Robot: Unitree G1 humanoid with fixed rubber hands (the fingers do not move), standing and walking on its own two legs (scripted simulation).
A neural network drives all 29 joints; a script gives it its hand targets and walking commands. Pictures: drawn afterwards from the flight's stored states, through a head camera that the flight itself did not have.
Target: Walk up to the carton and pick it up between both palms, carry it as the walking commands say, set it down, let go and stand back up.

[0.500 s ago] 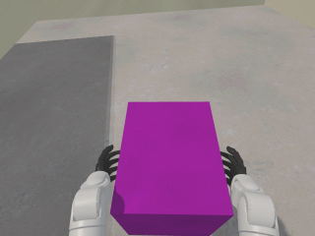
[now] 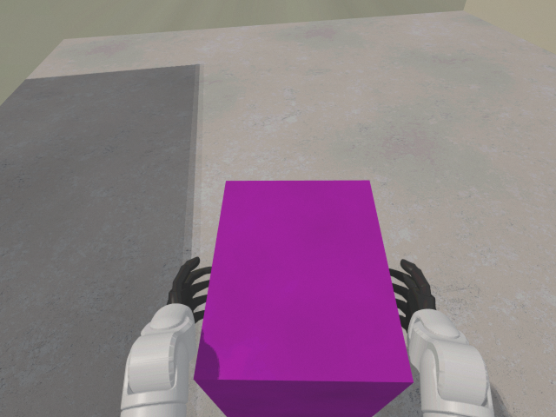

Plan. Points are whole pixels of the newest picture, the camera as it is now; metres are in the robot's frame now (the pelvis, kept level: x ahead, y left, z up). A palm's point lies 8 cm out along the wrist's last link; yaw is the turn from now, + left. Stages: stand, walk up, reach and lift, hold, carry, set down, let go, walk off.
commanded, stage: carry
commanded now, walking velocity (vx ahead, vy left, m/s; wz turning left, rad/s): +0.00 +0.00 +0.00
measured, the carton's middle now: (297, 300) +0.32 +0.00 -0.01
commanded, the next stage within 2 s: none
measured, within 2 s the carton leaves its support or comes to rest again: neither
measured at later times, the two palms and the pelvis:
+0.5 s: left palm (200, 323) +0.23 +0.12 +0.08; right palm (463, 336) +0.22 -0.20 +0.08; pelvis +0.00 -0.03 -0.01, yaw -1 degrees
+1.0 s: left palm (212, 337) +0.21 +0.11 +0.08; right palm (486, 344) +0.20 -0.22 +0.09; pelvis -0.02 -0.05 -0.01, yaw -1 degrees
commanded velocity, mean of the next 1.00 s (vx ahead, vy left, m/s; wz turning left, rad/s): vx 0.00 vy -0.17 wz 0.00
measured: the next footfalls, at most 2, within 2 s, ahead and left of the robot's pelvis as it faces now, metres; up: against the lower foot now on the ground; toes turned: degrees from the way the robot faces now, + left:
left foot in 1.30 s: +0.01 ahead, +0.04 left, +0.00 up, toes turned +7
right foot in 1.46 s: +0.05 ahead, -0.19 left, +0.00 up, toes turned -9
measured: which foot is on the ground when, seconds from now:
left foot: down 0.00-1.00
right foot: down 0.00-1.00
